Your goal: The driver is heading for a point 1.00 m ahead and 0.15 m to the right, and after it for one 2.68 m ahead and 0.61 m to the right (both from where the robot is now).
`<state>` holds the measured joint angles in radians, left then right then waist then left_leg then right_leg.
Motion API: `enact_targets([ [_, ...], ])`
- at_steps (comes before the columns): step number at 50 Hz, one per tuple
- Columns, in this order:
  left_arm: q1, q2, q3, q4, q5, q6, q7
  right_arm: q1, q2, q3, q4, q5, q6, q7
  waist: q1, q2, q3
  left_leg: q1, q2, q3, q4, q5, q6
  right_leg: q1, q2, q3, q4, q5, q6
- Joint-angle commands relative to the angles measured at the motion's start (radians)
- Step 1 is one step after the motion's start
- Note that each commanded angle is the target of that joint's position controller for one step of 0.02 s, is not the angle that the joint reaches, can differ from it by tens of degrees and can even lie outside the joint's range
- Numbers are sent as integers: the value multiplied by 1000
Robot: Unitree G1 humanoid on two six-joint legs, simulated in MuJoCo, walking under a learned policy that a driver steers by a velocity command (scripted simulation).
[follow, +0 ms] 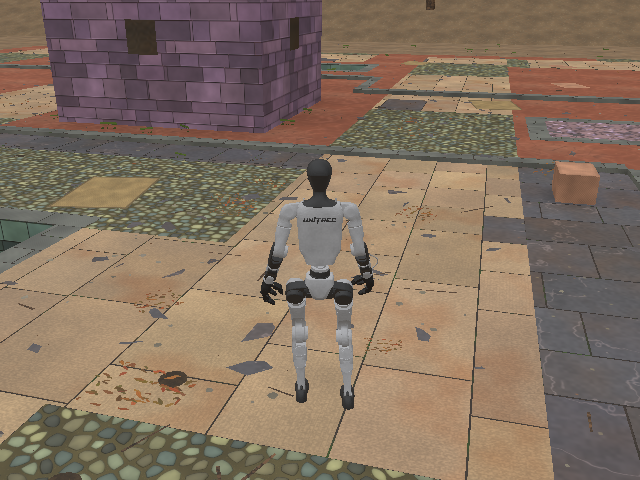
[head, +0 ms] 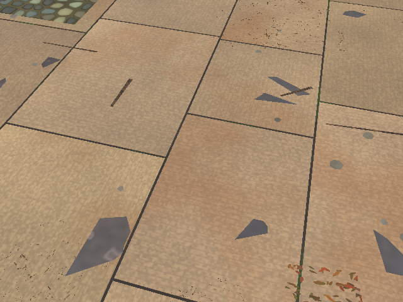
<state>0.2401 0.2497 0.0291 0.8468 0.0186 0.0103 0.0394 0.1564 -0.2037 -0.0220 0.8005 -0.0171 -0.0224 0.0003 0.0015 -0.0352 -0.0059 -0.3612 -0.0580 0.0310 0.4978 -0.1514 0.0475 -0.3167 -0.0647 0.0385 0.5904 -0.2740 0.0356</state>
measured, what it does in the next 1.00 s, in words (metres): walks ahead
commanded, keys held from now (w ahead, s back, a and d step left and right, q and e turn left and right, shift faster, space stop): no key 0.40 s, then w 0.60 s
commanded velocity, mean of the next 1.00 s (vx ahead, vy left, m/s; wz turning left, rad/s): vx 0.20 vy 0.00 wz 0.01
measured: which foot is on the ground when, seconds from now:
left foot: down 0.00-1.00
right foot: down 0.00-0.66, up 0.68-1.00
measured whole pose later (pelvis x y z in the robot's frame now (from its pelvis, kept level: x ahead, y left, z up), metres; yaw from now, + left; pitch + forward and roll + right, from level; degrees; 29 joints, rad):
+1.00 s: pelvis +0.22 -0.01 +0.01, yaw +0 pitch +2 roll +1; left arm 0.01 0.24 0.05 0.84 -0.03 -0.08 -0.02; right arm 0.47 -0.19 -0.02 1.08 0.01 -0.08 -0.01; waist -0.10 -0.03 0.01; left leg 0.11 -0.03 0.02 0.16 -0.30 0.03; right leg -0.64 -0.08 -0.02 0.64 0.00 -0.02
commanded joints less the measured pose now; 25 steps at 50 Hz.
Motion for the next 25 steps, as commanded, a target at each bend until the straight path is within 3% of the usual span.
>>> enact_targets([
  [1, 74, 145, 33, -29, 7, -4, 4, 8, -99, -22, -30, 5, -12, -5, -4, 25, 22, -92, 108, -149, -167, -353, 12, 109, -48, 36, -132, 9, -68],
  [2, 63, 139, 37, -14, -2, -8, 1, 0, -110, -28, -24, 6, -11, -10, -5, -45, 50, -3, 69, -91, -122, -271, -11, -24, -29, 40, -173, -169, -82],
  [3, 45, 98, 27, -12, 1, -18, -1, -11, -113, -30, -20, 6, -10, -15, -6, -67, 59, 62, 68, -84, -82, -207, -15, -81, -22, 41, -209, -217, -73],
  [5, 18, 70, 19, -9, 3, -35, -4, 3, -105, -32, -1, 7, -4, -23, -16, -84, 48, 106, 73, -82, -53, -135, -1, -87, -14, 32, -217, -162, -47],
  [8, 48, 67, 19, 12, -7, -49, -3, 20, -95, -33, 29, 5, -2, -22, -6, -29, 23, 113, 78, -83, -45, -63, 12, -31, -4, 19, -184, -67, -42],
  [13, 74, 64, 19, 42, -11, -49, 0, 31, -89, -36, 79, 12, 0, -23, 3, 18, -2, 147, 81, -78, -24, 64, 5, 14, 7, 4, -156, 44, -48],
  [20, 87, 45, 16, 83, -14, -40, 1, 42, -91, -39, 144, 18, 13, -35, 1, 42, 8, 172, 86, -78, -19, 111, 2, 33, 23, -14, -154, 100, -47],
  [21, 112, 37, 16, 101, -15, -38, 1, 61, -83, -38, 163, 19, 16, -35, 3, 38, -10, 179, 72, -63, -19, 1, 3, 43, 31, -21, -166, -3, -53],
  [22, 120, 52, 22, 109, -22, -34, 2, 71, -95, -43, 174, 27, 19, -37, 1, 24, 14, 155, 50, -44, -3, -192, 10, 24, 38, -18, -172, -160, -72],
  [24, 119, 74, 30, 101, -34, -38, 4, 60, -107, -48, 175, 37, 10, -37, 6, 0, 106, 36, 40, -44, 12, -461, 28, -18, 1, 48, -213, -421, -125],
  [25, 139, 82, 33, 102, -40, -49, 4, 39, -97, -46, 167, 41, -5, -34, 18, -16, 141, -23, 45, -49, 36, -469, 35, -6, -38, 108, -245, -476, -153],
])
